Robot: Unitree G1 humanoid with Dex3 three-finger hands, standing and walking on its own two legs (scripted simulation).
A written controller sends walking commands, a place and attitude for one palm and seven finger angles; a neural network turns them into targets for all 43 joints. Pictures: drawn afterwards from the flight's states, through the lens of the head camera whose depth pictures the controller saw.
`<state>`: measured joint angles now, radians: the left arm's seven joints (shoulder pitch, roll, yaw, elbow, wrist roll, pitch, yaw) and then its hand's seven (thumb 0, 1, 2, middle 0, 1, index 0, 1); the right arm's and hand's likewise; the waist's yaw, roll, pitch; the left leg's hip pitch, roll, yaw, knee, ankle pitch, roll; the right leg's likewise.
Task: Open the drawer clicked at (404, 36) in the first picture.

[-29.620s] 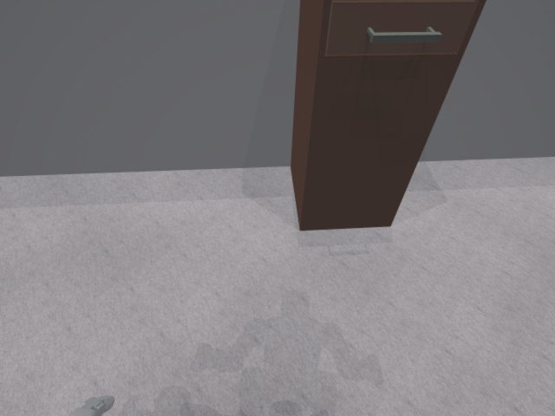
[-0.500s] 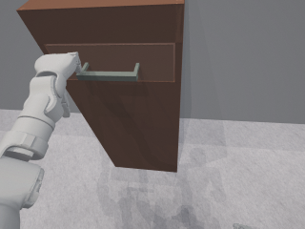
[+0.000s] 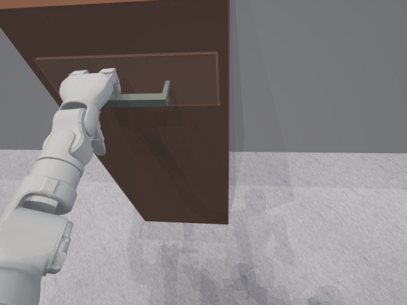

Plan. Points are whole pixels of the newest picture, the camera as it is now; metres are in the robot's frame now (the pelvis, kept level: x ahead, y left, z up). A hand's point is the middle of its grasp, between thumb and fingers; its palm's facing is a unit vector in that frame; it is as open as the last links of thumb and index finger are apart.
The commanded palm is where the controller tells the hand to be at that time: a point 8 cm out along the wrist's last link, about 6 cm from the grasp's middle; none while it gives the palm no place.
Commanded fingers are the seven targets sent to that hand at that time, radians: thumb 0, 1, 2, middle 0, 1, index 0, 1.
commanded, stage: lower the fingers behind the handle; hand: left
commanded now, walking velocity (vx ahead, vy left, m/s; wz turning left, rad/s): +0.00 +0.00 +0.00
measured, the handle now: (127, 93) +0.53 +0.18 +0.12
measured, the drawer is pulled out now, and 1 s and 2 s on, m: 0.00 0.00 0.01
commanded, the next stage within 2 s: close the thumb around the handle in 0.86 s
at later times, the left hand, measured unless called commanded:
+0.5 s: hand (117, 122) +0.46 +0.20 +0.11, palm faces +0.02 -0.02 -1.00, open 14.2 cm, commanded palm +0.42 +0.20 +0.16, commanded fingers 0.00 -0.50 0.30 -0.30 -1.20 -0.30 -1.20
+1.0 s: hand (118, 122) +0.46 +0.19 +0.10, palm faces +0.01 -0.02 -1.00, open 14.1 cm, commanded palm +0.42 +0.20 +0.16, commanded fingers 0.00 -0.33 0.37 -0.31 -1.22 -0.31 -1.22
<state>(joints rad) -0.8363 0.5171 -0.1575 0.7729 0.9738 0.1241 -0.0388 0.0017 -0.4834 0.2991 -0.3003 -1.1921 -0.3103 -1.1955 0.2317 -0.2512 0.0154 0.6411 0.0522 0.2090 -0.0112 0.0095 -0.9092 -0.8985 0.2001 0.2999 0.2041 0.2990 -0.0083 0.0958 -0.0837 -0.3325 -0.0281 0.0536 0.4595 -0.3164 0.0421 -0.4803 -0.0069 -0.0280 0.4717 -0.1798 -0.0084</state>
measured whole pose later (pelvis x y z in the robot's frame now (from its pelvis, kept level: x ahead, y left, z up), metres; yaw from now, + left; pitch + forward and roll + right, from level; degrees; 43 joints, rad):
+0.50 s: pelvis +0.02 +0.01 -0.01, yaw +2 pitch +12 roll -1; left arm -0.71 0.42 -0.22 0.56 0.98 0.02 0.04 0.00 -0.49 0.30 -0.26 -1.17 -0.25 -1.16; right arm 0.17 -0.26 -0.03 0.65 0.03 0.20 0.03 0.01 -0.91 -0.90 0.20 0.30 0.20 0.30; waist 0.04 0.07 -0.11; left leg -0.37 -0.03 0.02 0.54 -0.38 0.04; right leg -0.50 -0.02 -0.06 0.54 -0.25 0.00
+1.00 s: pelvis +0.01 +0.00 +0.00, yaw +0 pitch +11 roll +0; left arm -0.68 0.48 -0.13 0.59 0.97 -0.02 0.05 0.00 -0.49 0.30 -0.28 -1.17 -0.28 -1.17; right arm 0.24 -0.28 -0.04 0.65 0.03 0.19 -0.01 0.01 -0.91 -0.90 0.20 0.30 0.20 0.30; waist 0.00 0.07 -0.08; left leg -0.35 -0.02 0.04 0.51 -0.36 0.03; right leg -0.49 0.01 -0.04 0.52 -0.22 -0.02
